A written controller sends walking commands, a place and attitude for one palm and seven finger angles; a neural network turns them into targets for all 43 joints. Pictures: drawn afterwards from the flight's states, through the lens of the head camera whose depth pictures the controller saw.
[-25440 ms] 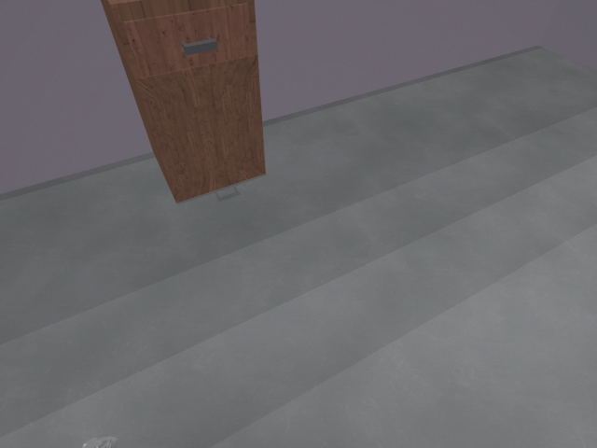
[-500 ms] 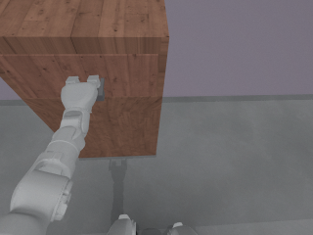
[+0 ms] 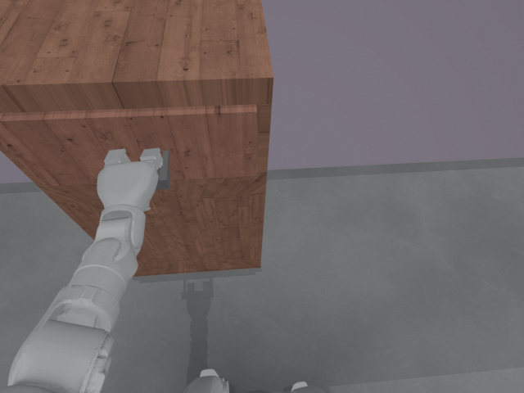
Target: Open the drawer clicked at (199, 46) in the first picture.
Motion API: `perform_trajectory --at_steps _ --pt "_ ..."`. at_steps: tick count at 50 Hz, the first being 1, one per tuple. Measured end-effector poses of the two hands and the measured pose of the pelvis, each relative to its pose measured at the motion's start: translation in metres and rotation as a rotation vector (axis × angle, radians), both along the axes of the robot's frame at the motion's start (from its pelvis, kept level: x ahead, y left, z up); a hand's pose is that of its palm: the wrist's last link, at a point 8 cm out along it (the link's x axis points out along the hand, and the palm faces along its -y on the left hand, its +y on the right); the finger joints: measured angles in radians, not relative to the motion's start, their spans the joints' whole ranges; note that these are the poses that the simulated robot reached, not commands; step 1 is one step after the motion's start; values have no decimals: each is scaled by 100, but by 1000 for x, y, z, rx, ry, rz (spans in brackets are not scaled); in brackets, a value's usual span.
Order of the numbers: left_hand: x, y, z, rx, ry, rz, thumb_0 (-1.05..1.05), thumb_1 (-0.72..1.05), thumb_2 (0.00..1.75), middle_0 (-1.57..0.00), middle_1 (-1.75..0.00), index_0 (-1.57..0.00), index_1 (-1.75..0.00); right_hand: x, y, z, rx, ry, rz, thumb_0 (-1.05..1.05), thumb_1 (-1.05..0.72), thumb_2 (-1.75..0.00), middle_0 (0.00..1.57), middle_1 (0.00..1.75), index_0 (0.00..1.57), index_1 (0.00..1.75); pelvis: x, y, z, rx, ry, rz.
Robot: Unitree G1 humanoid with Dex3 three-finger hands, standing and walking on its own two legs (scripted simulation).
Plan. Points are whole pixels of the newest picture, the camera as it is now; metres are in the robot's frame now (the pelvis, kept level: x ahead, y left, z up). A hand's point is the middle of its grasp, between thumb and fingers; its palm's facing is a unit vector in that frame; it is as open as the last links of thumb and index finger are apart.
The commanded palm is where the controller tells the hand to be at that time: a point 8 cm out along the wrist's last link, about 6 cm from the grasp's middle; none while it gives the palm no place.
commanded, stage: pull the drawer open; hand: left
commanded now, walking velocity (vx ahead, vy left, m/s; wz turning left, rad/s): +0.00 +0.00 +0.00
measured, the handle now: (137, 168) +0.49 +0.20 +0.00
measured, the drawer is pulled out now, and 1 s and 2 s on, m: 0.01 0.12 0.19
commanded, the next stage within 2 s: none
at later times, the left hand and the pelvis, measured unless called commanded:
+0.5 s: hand (139, 211) +0.42 +0.19 -0.02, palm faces -0.04 -0.05 -1.00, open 5.9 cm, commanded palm +0.39 +0.19 +0.04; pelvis +0.00 -0.01 +0.00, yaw +2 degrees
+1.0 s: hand (133, 257) +0.34 +0.19 -0.02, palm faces -0.01 -0.09 -1.00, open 5.9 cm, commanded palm +0.32 +0.19 +0.04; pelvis +0.01 +0.00 +0.01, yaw +1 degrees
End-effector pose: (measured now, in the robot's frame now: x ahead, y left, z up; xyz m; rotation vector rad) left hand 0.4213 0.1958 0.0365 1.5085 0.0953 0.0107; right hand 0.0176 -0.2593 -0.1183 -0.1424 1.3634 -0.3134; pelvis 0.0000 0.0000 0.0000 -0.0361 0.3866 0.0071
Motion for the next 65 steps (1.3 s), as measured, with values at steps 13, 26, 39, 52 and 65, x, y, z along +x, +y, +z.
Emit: perform_trajectory --at_steps 13,26,39,52,65 --pt "-24 0 -1 -2 -22 -9 0 66 77 -28 -135 -40 -134 65 0 4 0 -116 84 0 -91 -90 20 30 20 30 13 -1 5 7 -25 21" --pt "-23 0 0 9 -14 -6 0 64 78 -31 -135 -41 -135 63 -4 -2 0 -145 102 0 -91 -90 20 30 20 30 -3 -8 -3 6 -24 33" --pt "-51 0 -1 -10 -21 -4 0 67 76 -26 -135 -40 -135 19 -5 4 16 -72 15 0 -91 -90 20 30 20 30 0 -5 6 11 -51 -5" --pt "-107 -2 -3 -18 -59 0 0 66 79 -25 -135 -41 -135 98 3 13 17 -252 144 1 -91 -90 20 30 20 30 6 -2 8 14 -91 23" --pt "-105 -4 -1 8 -29 29 0 64 79 -30 -135 -41 -135 135 20 14 55 -363 223 0 -91 -90 20 30 20 30 -9 -11 2 18 -106 49"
